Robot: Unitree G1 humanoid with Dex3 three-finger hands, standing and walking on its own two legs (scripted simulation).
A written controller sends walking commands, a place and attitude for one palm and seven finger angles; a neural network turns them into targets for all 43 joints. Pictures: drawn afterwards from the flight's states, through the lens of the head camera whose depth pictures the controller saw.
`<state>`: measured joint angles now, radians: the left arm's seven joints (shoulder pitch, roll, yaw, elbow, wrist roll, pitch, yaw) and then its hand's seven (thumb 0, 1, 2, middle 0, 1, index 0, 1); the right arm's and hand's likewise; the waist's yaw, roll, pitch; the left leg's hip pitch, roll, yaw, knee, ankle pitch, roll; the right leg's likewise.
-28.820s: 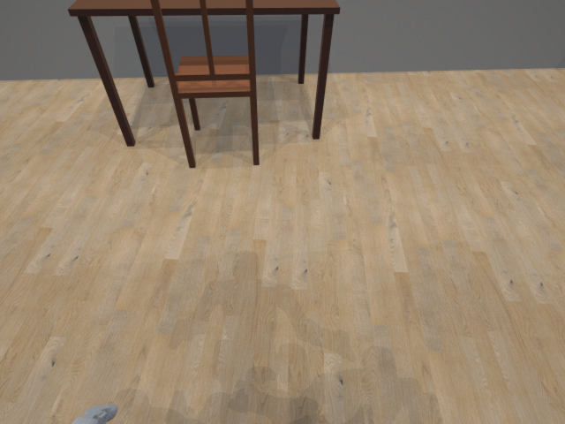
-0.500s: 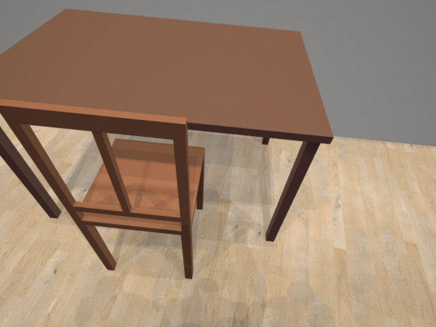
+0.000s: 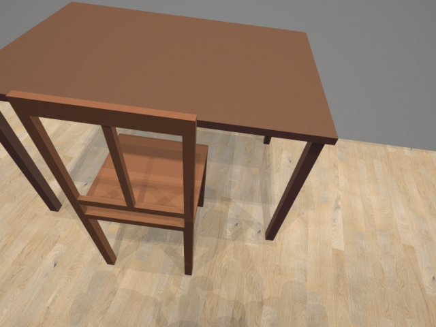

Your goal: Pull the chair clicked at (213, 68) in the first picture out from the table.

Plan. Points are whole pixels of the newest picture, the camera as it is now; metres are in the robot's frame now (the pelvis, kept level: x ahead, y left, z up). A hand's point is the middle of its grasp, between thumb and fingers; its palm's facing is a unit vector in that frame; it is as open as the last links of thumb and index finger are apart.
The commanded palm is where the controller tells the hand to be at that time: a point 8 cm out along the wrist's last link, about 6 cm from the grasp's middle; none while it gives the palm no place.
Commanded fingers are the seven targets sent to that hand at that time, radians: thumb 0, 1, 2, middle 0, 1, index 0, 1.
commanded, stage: shuffle to correct the standing spot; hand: left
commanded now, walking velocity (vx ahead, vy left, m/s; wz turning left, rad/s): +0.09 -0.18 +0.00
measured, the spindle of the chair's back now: (121, 170) +0.49 +0.29 -0.08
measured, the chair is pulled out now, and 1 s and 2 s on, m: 0.00 0.00 0.00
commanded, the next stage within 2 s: come to a stop and stand still in 0.22 s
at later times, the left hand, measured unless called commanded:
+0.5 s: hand out of the picture +0.01 +0.10 -0.19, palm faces +0.01 -0.99 -0.13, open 7.4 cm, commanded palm none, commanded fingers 0.00 0.90 0.90 -0.20 -0.30 -0.20 -0.30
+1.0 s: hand out of the picture +0.03 +0.18 -0.18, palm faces +0.00 -0.97 -0.23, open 7.4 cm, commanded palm none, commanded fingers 0.00 0.90 0.90 -0.20 -0.30 -0.20 -0.30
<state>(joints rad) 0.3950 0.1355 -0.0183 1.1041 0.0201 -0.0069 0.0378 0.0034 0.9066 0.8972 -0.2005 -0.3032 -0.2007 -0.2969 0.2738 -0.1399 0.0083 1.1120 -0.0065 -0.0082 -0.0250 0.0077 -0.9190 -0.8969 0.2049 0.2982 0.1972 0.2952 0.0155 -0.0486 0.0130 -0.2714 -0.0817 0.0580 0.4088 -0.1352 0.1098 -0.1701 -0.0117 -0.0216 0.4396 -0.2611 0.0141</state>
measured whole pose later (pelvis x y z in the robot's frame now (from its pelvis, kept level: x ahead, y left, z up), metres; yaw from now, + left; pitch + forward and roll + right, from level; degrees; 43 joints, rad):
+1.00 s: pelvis +0.02 -0.01 -0.01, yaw -2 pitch -1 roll -1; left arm 0.31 0.18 0.01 1.01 0.02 0.01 0.05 0.01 0.91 0.90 -0.20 -0.30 -0.20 -0.30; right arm 0.26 -0.18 -0.02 0.97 -0.02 0.00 -0.01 0.01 -0.93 -0.90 0.20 0.30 0.20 0.29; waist 0.00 0.02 0.03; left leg -0.33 -0.03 0.08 0.61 -0.28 0.09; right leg -0.24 -0.02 -0.05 0.61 -0.39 -0.02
